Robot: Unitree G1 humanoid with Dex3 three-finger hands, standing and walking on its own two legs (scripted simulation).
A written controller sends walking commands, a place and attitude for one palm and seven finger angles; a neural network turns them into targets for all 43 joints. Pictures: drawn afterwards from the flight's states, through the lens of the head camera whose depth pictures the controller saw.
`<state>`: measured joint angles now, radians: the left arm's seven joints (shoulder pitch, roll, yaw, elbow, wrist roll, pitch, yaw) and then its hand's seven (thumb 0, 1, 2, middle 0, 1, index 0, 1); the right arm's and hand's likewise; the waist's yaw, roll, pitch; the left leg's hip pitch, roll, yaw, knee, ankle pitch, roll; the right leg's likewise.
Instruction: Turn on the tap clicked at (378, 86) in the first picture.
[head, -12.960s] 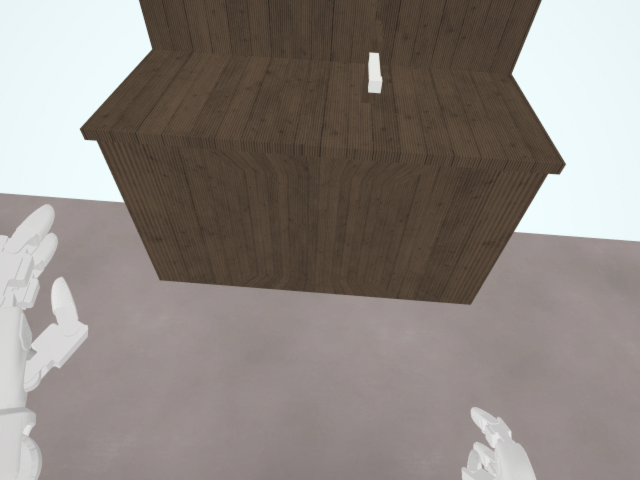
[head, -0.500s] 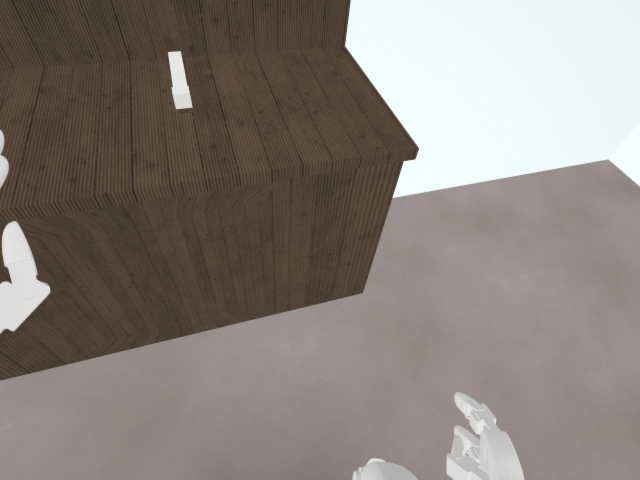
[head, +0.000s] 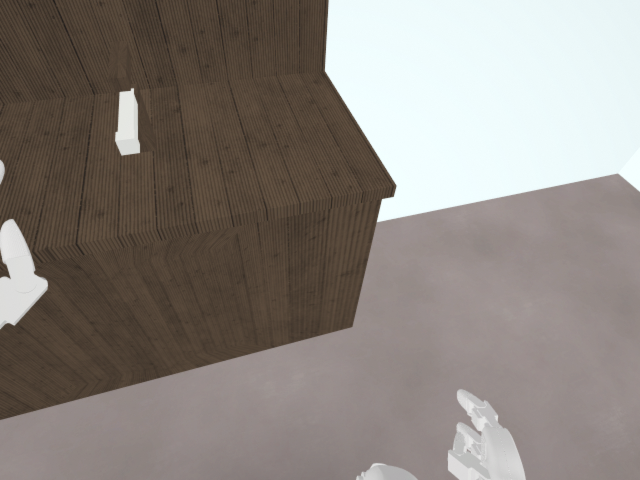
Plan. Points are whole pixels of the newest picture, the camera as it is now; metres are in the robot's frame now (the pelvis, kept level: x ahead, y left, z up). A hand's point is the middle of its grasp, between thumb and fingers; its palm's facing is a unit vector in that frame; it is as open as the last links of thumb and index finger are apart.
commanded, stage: shuffle to correct the standing spot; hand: left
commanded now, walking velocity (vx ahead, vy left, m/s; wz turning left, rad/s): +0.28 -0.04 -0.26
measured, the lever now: (127, 142) +0.57 +0.34 +0.09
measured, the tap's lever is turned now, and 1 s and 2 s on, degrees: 0 0 0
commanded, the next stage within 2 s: come to a stop and stand still in 0.96 s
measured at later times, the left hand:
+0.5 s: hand (156, 196) +0.34 +0.19 +0.20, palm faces +0.40 -0.83 -0.39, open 7.4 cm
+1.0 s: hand (183, 157) +0.42 +0.19 +0.19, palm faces +0.40 -0.83 -0.38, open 7.4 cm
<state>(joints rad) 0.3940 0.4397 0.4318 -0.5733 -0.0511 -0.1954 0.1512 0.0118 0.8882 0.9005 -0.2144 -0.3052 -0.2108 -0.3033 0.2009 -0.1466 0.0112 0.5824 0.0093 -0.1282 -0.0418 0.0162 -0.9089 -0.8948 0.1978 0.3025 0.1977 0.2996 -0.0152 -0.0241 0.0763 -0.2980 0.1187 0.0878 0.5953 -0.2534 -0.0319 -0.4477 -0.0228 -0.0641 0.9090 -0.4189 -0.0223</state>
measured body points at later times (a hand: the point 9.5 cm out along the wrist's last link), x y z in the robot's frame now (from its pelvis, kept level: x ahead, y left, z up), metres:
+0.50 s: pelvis +0.11 -0.05 +0.00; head +0.12 -0.04 +0.45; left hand +0.31 +0.23 +0.22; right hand +0.28 -0.29 -0.07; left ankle +0.15 +0.07 -0.73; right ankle +0.09 -0.14 -0.69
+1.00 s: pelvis +0.19 -0.05 +0.00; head +0.21 -0.04 +0.45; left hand +0.39 +0.23 +0.21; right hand +0.36 -0.30 -0.08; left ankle +0.25 +0.05 -0.73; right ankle +0.17 -0.16 -0.72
